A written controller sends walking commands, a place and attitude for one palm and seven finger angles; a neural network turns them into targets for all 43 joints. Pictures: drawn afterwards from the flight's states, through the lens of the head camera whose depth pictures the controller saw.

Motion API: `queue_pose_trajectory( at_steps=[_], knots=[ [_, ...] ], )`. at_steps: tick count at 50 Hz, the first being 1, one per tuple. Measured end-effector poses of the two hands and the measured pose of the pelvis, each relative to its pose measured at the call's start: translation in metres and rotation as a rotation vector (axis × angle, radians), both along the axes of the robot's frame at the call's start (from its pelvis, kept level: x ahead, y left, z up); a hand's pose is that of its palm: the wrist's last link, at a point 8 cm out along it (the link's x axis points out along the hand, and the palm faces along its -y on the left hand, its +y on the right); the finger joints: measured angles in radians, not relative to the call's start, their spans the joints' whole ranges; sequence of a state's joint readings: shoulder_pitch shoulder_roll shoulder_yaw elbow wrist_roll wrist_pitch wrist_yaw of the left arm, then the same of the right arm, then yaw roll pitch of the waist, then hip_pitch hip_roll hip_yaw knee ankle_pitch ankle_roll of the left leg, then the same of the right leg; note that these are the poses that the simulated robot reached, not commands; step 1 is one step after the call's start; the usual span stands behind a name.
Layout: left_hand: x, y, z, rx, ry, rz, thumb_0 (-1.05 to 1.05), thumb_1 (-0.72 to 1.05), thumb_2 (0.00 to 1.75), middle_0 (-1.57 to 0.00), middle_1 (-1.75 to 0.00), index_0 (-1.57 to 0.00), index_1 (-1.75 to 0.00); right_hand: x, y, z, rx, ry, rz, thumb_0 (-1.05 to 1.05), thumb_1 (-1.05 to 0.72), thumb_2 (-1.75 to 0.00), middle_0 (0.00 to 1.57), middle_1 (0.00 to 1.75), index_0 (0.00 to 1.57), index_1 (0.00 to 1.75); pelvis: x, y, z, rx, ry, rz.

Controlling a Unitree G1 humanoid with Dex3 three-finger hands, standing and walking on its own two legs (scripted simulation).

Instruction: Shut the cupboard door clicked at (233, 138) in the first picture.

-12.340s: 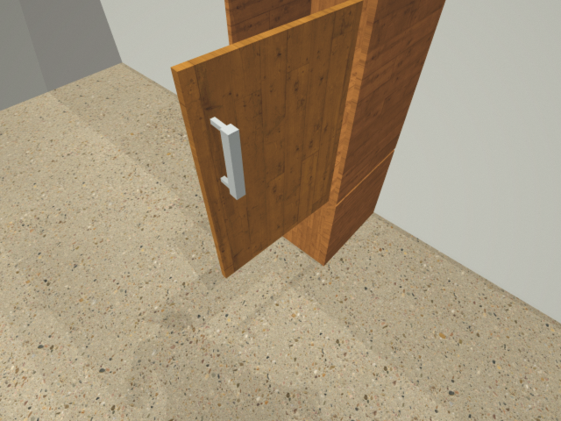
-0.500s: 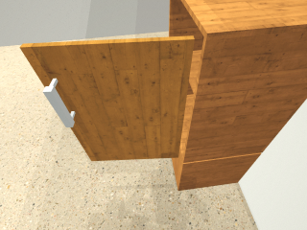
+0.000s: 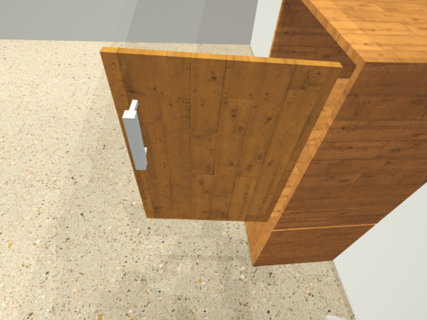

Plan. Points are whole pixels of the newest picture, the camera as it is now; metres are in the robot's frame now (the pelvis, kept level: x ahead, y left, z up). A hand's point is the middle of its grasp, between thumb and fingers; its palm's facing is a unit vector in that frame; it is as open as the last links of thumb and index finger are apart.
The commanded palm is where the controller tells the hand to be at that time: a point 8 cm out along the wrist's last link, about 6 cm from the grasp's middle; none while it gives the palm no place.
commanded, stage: come to a stop and stand still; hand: left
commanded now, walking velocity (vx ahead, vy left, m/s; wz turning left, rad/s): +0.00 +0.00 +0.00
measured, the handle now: (138, 136) +0.44 +0.20 +0.08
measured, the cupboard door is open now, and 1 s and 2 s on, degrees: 84 84 84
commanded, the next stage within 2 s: look again from close up in 0.26 s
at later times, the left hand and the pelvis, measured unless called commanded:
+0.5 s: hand out of the picture +0.02 +0.22 -0.17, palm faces -0.05 -0.97 -0.25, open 7.4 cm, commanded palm none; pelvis -0.01 +0.01 +0.00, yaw -1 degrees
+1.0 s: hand out of the picture +0.03 +0.19 -0.16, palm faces -0.05 -0.97 -0.26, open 7.4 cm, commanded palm +0.08 +0.24 -0.07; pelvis -0.02 -0.02 +0.01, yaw -1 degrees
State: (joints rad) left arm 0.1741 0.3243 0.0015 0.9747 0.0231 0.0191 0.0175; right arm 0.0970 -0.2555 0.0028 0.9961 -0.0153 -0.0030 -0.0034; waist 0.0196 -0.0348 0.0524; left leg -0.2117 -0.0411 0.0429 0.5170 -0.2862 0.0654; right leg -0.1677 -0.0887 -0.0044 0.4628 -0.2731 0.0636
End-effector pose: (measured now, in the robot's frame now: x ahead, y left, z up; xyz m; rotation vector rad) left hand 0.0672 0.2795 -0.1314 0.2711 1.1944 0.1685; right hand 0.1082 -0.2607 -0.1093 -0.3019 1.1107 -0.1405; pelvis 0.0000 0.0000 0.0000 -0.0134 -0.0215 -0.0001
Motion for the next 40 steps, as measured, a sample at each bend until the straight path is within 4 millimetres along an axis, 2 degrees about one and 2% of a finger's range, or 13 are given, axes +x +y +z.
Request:
queue_pose_trajectory(
  at_steps=[8,21,29,40],
  knots=[
    [-0.021,0.01,-0.002,-0.003,0.063,0.001,0.01,0.91,0.9,-0.2,-0.3,-0.2,-0.29,-0.024,0.016,-0.008,0.019,0.064,-0.023,0.0,-0.9,-0.9,0.21,0.3,0.21,0.3,-0.004,0.014,0.001,0.006,0.0,-0.004],
    [-0.049,-0.008,-0.009,-0.044,0.132,0.004,0.01,0.9,0.9,-0.2,-0.3,-0.2,-0.29,-0.059,0.011,-0.011,0.015,0.133,-0.079,0.0,-0.9,-0.9,0.21,0.3,0.21,0.3,-0.01,0.014,0.003,0.012,-0.014,-0.011],
    [-0.053,-0.018,-0.007,-0.045,0.135,0.001,0.01,0.9,0.9,-0.21,-0.3,-0.2,-0.29,-0.069,0.002,-0.011,0.022,0.143,-0.096,0.0,-0.91,-0.9,0.21,0.3,0.21,0.3,-0.014,0.005,0.005,0.015,-0.014,-0.011],
    [-0.048,-0.032,-0.002,-0.033,0.106,-0.002,0.01,0.9,0.9,-0.2,-0.3,-0.2,-0.29,-0.074,-0.01,-0.014,0.04,0.146,-0.105,0.0,-0.91,-0.9,0.21,0.3,0.21,0.3,-0.017,-0.01,0.007,0.015,-0.016,-0.01]
  ],
)
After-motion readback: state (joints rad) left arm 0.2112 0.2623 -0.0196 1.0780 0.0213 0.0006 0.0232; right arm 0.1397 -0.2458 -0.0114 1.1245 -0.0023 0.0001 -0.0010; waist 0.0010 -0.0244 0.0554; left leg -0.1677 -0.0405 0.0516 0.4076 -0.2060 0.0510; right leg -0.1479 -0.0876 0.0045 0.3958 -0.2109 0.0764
